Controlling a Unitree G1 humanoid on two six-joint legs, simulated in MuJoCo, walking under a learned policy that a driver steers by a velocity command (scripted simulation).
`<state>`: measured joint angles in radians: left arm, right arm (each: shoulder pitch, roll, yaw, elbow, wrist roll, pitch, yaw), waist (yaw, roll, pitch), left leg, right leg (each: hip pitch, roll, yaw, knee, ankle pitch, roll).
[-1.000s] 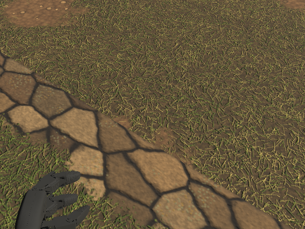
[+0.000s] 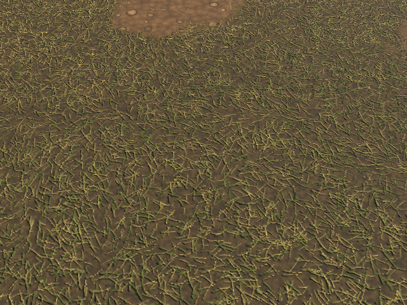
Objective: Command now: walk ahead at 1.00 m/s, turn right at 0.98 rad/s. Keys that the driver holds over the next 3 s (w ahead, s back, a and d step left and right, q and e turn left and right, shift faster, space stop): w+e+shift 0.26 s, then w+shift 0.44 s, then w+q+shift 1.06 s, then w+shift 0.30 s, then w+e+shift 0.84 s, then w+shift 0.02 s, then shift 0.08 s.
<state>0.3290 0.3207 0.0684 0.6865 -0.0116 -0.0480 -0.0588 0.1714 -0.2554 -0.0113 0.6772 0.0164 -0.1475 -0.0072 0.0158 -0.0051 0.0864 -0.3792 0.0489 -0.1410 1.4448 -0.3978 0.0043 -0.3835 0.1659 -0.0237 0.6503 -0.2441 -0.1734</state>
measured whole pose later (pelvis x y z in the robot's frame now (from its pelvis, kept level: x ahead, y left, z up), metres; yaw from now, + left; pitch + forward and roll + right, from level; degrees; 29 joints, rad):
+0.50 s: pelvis +0.43 +0.05 +0.02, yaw -23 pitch -1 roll +3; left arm 0.16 0.31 0.04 0.66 -0.03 -0.05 -0.01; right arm 0.42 -0.29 -0.08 0.76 0.00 -0.10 0.02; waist -0.07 -0.04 0.04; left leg -0.18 -0.05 0.01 0.44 -0.24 0.01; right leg -0.58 -0.02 0.06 1.23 -0.33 -0.09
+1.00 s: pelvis +0.79 -0.19 +0.02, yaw -17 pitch -1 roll -2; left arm 0.34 0.28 0.07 0.81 0.01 -0.11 -0.03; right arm 0.27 -0.32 -0.06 0.76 0.05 -0.05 0.00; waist 0.04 0.06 0.02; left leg -0.61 0.13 -0.04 1.29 -0.23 0.05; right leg -0.18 0.00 -0.16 0.45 -0.26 -0.03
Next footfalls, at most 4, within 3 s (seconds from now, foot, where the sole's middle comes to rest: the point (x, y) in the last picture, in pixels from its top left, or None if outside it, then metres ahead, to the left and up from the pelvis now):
0.28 left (168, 285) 0.51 0.15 -0.75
0.80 right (298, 210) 0.79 -0.30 -0.75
1.28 left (266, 117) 1.25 -0.22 -0.75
1.70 right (290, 60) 1.65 -0.38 -0.75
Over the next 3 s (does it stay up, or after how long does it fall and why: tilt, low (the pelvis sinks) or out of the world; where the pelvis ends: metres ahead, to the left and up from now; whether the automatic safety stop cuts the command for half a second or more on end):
stays up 2.42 0.17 0.01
